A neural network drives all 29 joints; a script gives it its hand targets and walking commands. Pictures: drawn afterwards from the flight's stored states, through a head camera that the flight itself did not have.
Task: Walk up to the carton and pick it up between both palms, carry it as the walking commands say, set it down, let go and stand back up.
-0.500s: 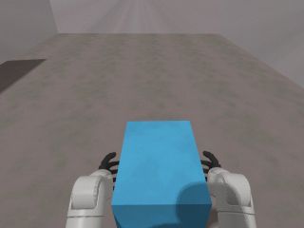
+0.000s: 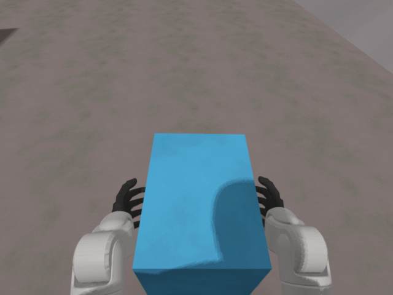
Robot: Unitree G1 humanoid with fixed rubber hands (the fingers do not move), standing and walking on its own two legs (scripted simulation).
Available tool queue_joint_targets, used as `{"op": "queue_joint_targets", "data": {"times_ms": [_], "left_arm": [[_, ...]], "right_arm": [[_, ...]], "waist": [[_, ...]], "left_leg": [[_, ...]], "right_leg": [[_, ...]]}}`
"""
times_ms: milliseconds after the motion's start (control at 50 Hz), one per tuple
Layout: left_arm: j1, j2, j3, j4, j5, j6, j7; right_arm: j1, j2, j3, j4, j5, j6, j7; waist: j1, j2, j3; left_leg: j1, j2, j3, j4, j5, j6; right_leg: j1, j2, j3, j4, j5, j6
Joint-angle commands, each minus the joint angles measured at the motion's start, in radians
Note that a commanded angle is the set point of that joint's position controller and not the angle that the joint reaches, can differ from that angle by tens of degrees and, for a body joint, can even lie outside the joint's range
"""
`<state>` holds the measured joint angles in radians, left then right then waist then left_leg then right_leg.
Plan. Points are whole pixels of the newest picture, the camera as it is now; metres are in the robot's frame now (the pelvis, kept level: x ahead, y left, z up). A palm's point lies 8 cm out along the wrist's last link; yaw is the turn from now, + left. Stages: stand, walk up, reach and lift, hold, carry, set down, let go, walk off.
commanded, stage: carry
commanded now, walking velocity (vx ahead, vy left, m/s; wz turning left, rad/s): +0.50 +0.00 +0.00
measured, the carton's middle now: (198, 220) +0.28 +0.01 +0.02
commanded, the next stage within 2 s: none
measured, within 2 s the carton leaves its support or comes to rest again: neither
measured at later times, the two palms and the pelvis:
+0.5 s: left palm (149, 124) +0.53 +0.13 +0.06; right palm (248, 114) +0.58 -0.14 +0.06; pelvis +0.30 -0.03 -0.01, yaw +4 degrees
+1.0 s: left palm (177, 59) +0.88 +0.08 +0.07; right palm (252, 62) +0.87 -0.20 +0.07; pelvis +0.61 -0.04 -0.01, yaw +2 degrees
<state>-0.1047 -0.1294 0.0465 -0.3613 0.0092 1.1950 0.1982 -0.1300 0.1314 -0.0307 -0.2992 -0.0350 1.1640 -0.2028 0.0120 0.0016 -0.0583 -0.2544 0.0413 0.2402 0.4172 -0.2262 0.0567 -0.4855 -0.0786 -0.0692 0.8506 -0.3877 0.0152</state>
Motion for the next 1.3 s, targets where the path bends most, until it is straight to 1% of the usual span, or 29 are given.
{"op": "queue_joint_targets", "data": {"times_ms": [0, 100, 140, 160, 180, 200, 220, 260, 400, 440, 460, 480, 500, 520, 560, 600, 800, 840, 860, 880, 940, 1040, 1080, 1100, 1120, 1140, 1160, 1220, 1280], "left_arm": [[-0.616, -0.983, -0.625, -0.238, -0.295, -0.085, -0.155], [-0.552, -0.93, -0.57, -0.229, -0.229, -0.073, -0.115], [-0.473, -0.893, -0.551, -0.183, -0.213, -0.053, -0.107], [-0.435, -0.897, -0.54, -0.161, -0.214, -0.047, -0.109], [-0.433, -0.872, -0.524, -0.137, -0.206, -0.048, -0.106], [-0.398, -0.886, -0.53, -0.115, -0.196, -0.042, -0.097], [-0.424, -0.922, -0.508, -0.143, -0.22, -0.062, -0.105], [-0.442, -0.968, -0.535, -0.176, -0.236, -0.07, -0.103], [-0.61, -0.98, -0.608, -0.324, -0.322, -0.114, -0.13], [-0.558, -0.991, -0.626, -0.278, -0.319, -0.108, -0.136], [-0.651, -0.96, -0.654, -0.357, -0.341, -0.114, -0.132], [-0.612, -0.934, -0.663, -0.317, -0.322, -0.091, -0.136], [-0.625, -0.89, -0.675, -0.343, -0.335, -0.078, -0.139], [-0.578, -0.903, -0.673, -0.271, -0.326, -0.064, -0.148], [-0.567, -0.907, -0.695, -0.211, -0.347, -0.045, -0.162], [-0.638, -0.954, -0.698, -0.234, -0.362, -0.057, -0.178], [-0.492, -0.935, -0.576, -0.252, -0.255, -0.097, -0.124], [-0.448, -0.923, -0.578, -0.231, -0.237, -0.082, -0.113], [-0.36, -0.898, -0.568, -0.172, -0.199, -0.075, -0.1], [-0.384, -0.92, -0.544, -0.185, -0.2, -0.086, -0.1], [-0.392, -0.984, -0.523, -0.187, -0.205, -0.095, -0.095], [-0.532, -0.932, -0.56, -0.265, -0.253, -0.102, -0.109], [-0.528, -0.93, -0.588, -0.254, -0.277, -0.097, -0.122], [-0.583, -0.934, -0.622, -0.304, -0.305, -0.098, -0.134], [-0.622, -0.929, -0.635, -0.328, -0.324, -0.095, -0.138], [-0.658, -0.897, -0.684, -0.365, -0.354, -0.088, -0.152], [-0.707, -0.908, -0.726, -0.349, -0.379, -0.082, -0.165], [-0.638, -0.978, -0.73, -0.267, -0.399, -0.083, -0.187], [-0.599, -1.004, -0.69, -0.232, -0.353, -0.099, -0.177]], "right_arm": [[-0.58, 1.005, 0.572, -0.302, 0.331, -0.066, 0.157], [-0.52, 0.972, 0.59, -0.254, 0.34, -0.035, 0.159], [-0.49, 0.925, 0.575, -0.232, 0.312, -0.019, 0.151], [-0.51, 0.912, 0.584, -0.26, 0.313, -0.014, 0.147], [-0.533, 0.897, 0.593, -0.249, 0.308, 0.003, 0.143], [-0.524, 0.895, 0.612, -0.258, 0.319, 0.015, 0.149], [-0.563, 0.926, 0.623, -0.275, 0.336, 0.001, 0.151], [-0.511, 0.952, 0.599, -0.251, 0.335, -0.006, 0.16], [-0.553, 0.97, 0.567, -0.345, 0.303, -0.075, 0.145], [-0.505, 0.962, 0.555, -0.353, 0.288, -0.085, 0.137], [-0.414, 0.975, 0.518, -0.272, 0.275, -0.079, 0.138], [-0.398, 0.923, 0.498, -0.273, 0.263, -0.079, 0.132], [-0.3, 0.896, 0.466, -0.187, 0.221, -0.062, 0.118], [-0.334, 0.885, 0.484, -0.221, 0.223, -0.06, 0.115], [-0.297, 0.887, 0.468, -0.175, 0.193, -0.05, 0.11], [-0.398, 0.945, 0.482, -0.211, 0.221, -0.064, 0.123], [-0.456, 0.971, 0.598, -0.316, 0.327, -0.064, 0.144], [-0.472, 0.936, 0.602, -0.296, 0.32, -0.044, 0.148], [-0.463, 0.885, 0.609, -0.299, 0.326, -0.03, 0.157], [-0.539, 0.909, 0.649, -0.333, 0.352, -0.026, 0.169], [-0.566, 0.952, 0.648, -0.32, 0.375, -0.033, 0.171], [-0.509, 0.962, 0.587, -0.246, 0.322, -0.044, 0.162], [-0.495, 0.935, 0.56, -0.285, 0.292, -0.059, 0.151], [-0.447, 0.959, 0.545, -0.268, 0.281, -0.069, 0.141], [-0.428, 0.952, 0.531, -0.27, 0.272, -0.076, 0.133], [-0.324, 0.914, 0.471, -0.196, 0.225, -0.076, 0.122], [-0.288, 0.938, 0.461, -0.155, 0.205, -0.081, 0.118], [-0.368, 0.945, 0.478, -0.247, 0.208, -0.097, 0.118], [-0.479, 0.969, 0.532, -0.319, 0.261, -0.108, 0.127]], "waist": [[-0.031, 0.144, -0.353], [-0.03, 0.149, -0.333], [-0.003, 0.06, -0.368], [0.022, -0.032, -0.449], [0.032, -0.282, -0.468], [0.037, -0.242, -0.462], [0.039, -0.225, -0.467], [0.034, -0.117, -0.463], [0.014, -0.202, -0.436], [-0.011, -0.059, -0.45], [-0.035, 0.026, -0.508], [-0.052, 0.234, -0.506], [-0.049, 0.315, -0.457], [-0.044, 0.251, -0.469], [-0.05, 0.08, -0.427], [-0.04, 0.045, -0.386], [-0.026, 0.113, -0.446], [0.027, -0.02, -0.54], [0.041, -0.156, -0.57], [0.044, -0.27, -0.518], [0.047, -0.09, -0.421], [0.024, -0.225, -0.359], [-0.017, -0.132, -0.363], [-0.042, -0.05, -0.459], [-0.062, 0.105, -0.522], [-0.058, 0.327, -0.476], [-0.063, 0.332, -0.455], [-0.059, 0.058, -0.388], [-0.059, 0.116, -0.338]], "left_leg": [[0.28, 0.306, -0.293, -0.241, 0.015, 0.102], [0.236, 0.246, -0.126, -0.084, 0.2, 0.034], [0.06, 0.166, -0.031, 0.156, 0.346, -0.043], [-0.136, 0.106, 0.01, 0.401, 0.286, -0.087], [-0.401, 0.0, -0.01, 0.638, -0.147, -0.119], [-0.539, -0.028, -0.097, 0.713, -0.367, -0.099], [-0.612, 0.004, -0.15, 0.772, -0.385, -0.107], [-0.566, 0.051, -0.198, 0.658, -0.336, -0.093], [-0.182, 0.021, -0.118, 0.182, -0.024, -0.048], [0.141, 0.022, -0.085, 0.0, 0.163, -0.033], [0.417, 0.076, -0.173, -0.041, 0.081, 0.006], [0.598, 0.238, -0.443, -0.075, -0.123, 0.084], [0.643, 0.405, -0.736, -0.169, -0.112, 0.183], [0.65, 0.455, -0.76, -0.148, 0.006, 0.243], [0.492, 0.418, -0.613, -0.17, -0.079, 0.198], [0.435, 0.364, -0.506, -0.209, -0.024, 0.159], [0.246, 0.182, -0.07, 0.06, 0.412, 0.001], [-0.133, 0.103, 0.0, 0.396, 0.307, -0.089], [-0.375, 0.014, -0.035, 0.583, -0.075, -0.104], [-0.545, -0.029, -0.107, 0.7, -0.346, -0.096], [-0.645, 0.028, -0.168, 0.587, -0.376, -0.086], [-0.241, -0.025, -0.063, 0.164, -0.114, -0.07], [0.203, -0.046, -0.019, 0.002, 0.121, -0.049], [0.455, 0.066, -0.167, 0.006, 0.078, 0.005], [0.636, 0.262, -0.508, -0.048, -0.058, 0.113], [0.687, 0.395, -0.75, -0.122, 0.162, 0.222], [0.705, 0.416, -0.741, -0.079, 0.393, 0.275], [0.613, 0.36, -0.507, -0.064, 0.462, 0.151], [0.617, 0.318, -0.367, -0.084, 0.532, 0.116]], "right_leg": [[-0.038, -0.013, -0.045, -0.211, 0.163, 0.003], [0.152, 0.028, -0.115, -0.388, 0.275, -0.012], [0.46, 0.026, -0.108, -0.437, 0.223, -0.057], [0.693, -0.12, 0.081, -0.432, 0.191, -0.116], [0.874, -0.325, 0.419, -0.461, 0.372, -0.223], [0.888, -0.36, 0.535, -0.487, 0.423, -0.295], [0.924, -0.34, 0.444, -0.432, 0.649, -0.285], [0.837, -0.329, 0.356, -0.448, 0.64, -0.235], [0.507, -0.269, 0.083, -0.539, 0.33, -0.143], [0.32, -0.184, -0.063, -0.452, 0.217, -0.073], [0.146, -0.098, -0.125, -0.249, 0.219, -0.023], [-0.097, -0.01, -0.148, -0.045, 0.132, 0.013], [-0.267, 0.063, -0.106, 0.168, -0.085, 0.005], [-0.304, 0.043, 0.002, 0.27, -0.136, -0.013], [-0.271, -0.038, 0.063, 0.264, -0.077, -0.002], [-0.226, -0.062, 0.06, 0.156, -0.007, 0.009], [0.345, 0.061, -0.135, -0.479, 0.277, -0.037], [0.794, -0.164, 0.12, -0.431, 0.316, -0.143], [0.961, -0.319, 0.388, -0.416, 0.46, -0.267], [0.992, -0.355, 0.46, -0.421, 0.667, -0.312], [1.003, -0.314, 0.301, -0.385, 0.895, -0.231], [0.594, -0.246, 0.063, -0.482, 0.528, -0.134], [0.293, -0.15, -0.092, -0.37, 0.417, -0.04], [0.123, -0.077, -0.143, -0.205, 0.417, 0.006], [-0.07, -0.002, -0.137, 0.068, 0.301, 0.025], [-0.231, 0.068, -0.072, 0.235, -0.01, 0.021], [-0.305, 0.051, 0.019, 0.348, -0.152, 0.001], [-0.332, -0.025, 0.047, 0.238, -0.097, -0.005], [-0.302, -0.009, -0.008, -0.009, -0.026, 0.006]]}}
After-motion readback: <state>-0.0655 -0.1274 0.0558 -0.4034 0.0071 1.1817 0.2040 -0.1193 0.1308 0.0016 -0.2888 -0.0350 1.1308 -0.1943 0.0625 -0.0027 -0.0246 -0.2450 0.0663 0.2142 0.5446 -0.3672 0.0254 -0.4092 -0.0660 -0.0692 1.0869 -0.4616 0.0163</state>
